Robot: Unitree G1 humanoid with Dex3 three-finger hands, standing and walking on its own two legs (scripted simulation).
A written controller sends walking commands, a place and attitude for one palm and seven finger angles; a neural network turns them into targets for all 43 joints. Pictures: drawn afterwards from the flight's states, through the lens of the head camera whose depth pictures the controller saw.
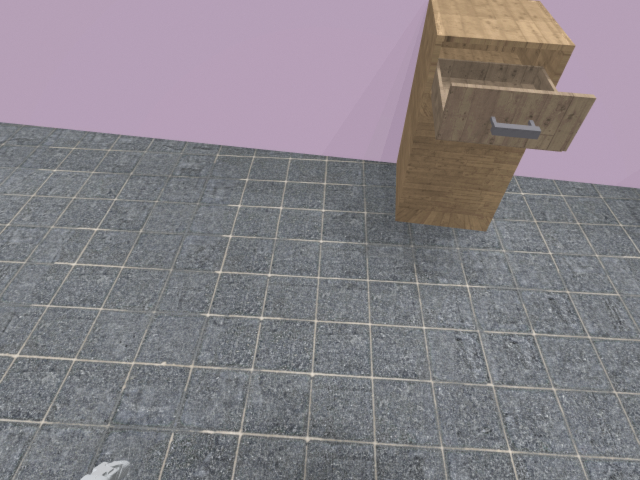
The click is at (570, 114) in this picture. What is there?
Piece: drawer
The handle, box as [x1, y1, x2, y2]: [490, 116, 540, 138]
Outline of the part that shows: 490,118 492,125 492,134 537,138 540,132 539,127 535,126 532,120 529,120 527,125 497,123 494,117 491,116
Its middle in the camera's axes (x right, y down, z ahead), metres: +0.52 -0.30 +1.03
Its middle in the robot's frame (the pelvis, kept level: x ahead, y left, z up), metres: +0.99 -0.47 -0.06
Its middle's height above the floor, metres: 0.71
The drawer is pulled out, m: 0.30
